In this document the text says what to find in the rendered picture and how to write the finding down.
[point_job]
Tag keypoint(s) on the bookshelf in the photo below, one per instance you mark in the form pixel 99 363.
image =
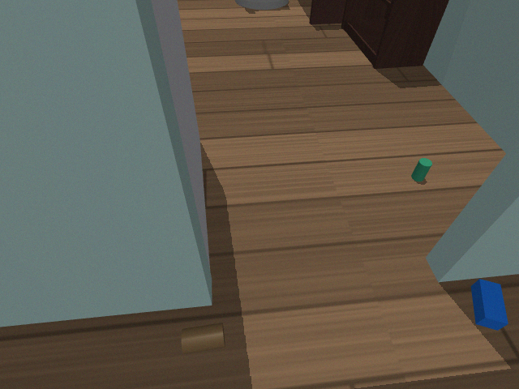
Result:
pixel 393 33

